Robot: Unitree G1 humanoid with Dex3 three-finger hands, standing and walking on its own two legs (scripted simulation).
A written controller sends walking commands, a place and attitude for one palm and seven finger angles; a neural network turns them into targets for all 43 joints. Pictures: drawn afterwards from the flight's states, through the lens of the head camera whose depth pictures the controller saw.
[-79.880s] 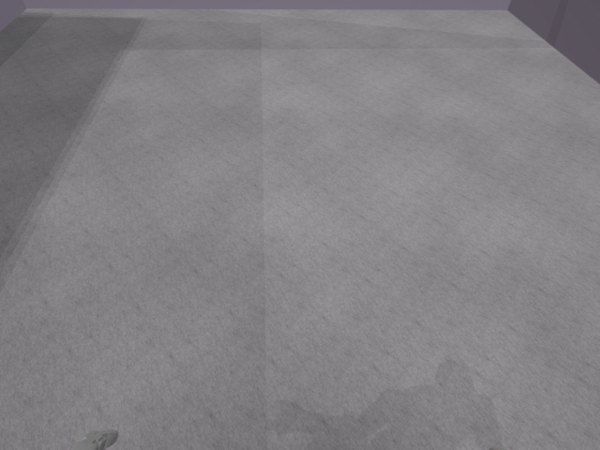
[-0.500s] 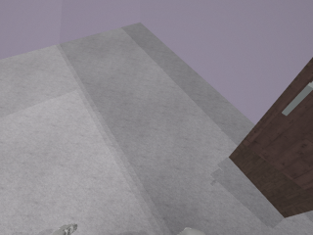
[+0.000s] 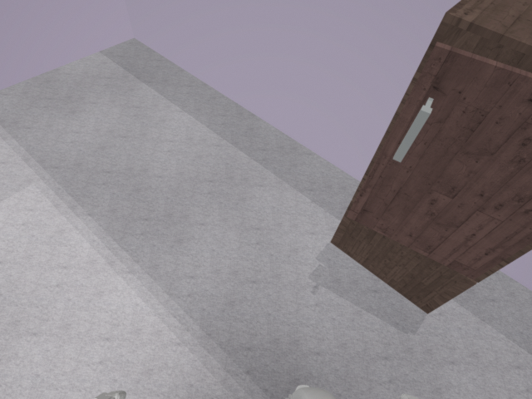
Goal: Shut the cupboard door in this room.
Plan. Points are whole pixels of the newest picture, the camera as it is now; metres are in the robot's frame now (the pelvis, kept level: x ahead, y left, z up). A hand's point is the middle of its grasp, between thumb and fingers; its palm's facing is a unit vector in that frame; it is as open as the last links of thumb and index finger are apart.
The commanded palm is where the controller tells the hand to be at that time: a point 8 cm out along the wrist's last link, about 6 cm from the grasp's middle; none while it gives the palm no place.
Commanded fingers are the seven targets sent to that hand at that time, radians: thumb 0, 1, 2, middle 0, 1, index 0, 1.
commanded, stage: turn to face it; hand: left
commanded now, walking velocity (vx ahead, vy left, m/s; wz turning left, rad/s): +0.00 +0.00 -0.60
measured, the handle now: (413, 130) +0.66 -0.29 +0.01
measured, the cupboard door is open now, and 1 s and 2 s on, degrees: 11 11 11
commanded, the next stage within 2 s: take the last steps up to it in 0.62 s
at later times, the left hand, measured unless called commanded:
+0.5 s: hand (174, 387) +0.15 +0.15 -0.16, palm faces -0.23 -0.95 -0.23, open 7.4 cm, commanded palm none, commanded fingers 0.00 0.90 0.90 -0.20 -0.30 -0.20 -0.30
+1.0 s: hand (199, 375) +0.17 +0.12 -0.16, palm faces -0.33 -0.92 -0.21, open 7.4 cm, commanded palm none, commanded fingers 0.00 0.90 0.90 -0.20 -0.30 -0.20 -0.30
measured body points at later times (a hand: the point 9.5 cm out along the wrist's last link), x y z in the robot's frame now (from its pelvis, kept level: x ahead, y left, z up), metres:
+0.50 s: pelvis +0.02 -0.02 +0.00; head +0.06 -0.03 +0.45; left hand +0.16 +0.20 -0.14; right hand +0.03 -0.30 -0.13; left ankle +0.06 +0.10 -0.71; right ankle -0.01 -0.14 -0.73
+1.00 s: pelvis +0.05 -0.05 +0.00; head +0.07 -0.06 +0.45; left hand +0.19 +0.16 -0.14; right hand -0.03 -0.30 -0.15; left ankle +0.08 +0.07 -0.68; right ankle -0.02 -0.13 -0.73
